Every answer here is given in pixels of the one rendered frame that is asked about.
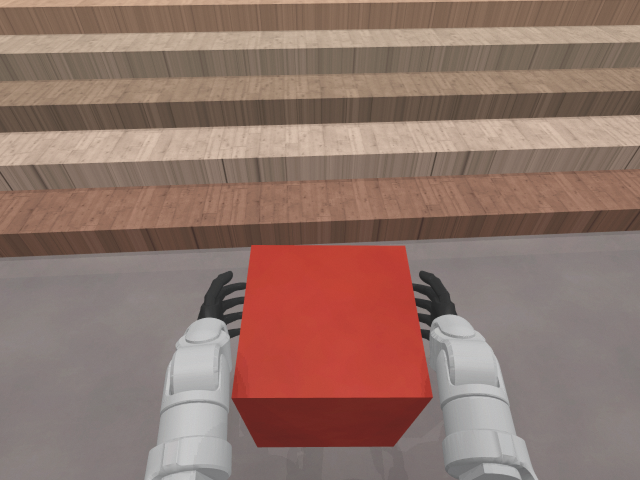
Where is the robot right forearm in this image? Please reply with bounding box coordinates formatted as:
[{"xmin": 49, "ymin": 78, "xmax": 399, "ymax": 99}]
[{"xmin": 429, "ymin": 315, "xmax": 538, "ymax": 480}]

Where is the right robot hand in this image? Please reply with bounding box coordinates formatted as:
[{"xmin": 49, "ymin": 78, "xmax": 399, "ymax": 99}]
[{"xmin": 412, "ymin": 271, "xmax": 458, "ymax": 340}]

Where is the carton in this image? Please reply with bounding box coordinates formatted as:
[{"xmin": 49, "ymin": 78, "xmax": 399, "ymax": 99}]
[{"xmin": 231, "ymin": 245, "xmax": 433, "ymax": 447}]

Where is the robot left forearm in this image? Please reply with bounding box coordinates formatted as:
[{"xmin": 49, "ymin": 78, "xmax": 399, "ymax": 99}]
[{"xmin": 144, "ymin": 318, "xmax": 232, "ymax": 480}]

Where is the left robot hand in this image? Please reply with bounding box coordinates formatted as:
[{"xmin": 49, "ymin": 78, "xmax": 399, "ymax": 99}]
[{"xmin": 197, "ymin": 271, "xmax": 246, "ymax": 338}]

